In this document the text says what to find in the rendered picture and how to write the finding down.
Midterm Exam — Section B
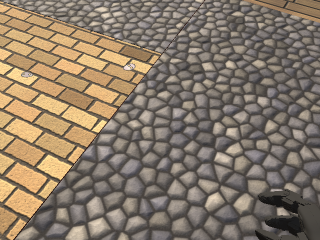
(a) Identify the right robot hand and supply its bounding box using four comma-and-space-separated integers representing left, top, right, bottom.
255, 189, 320, 240

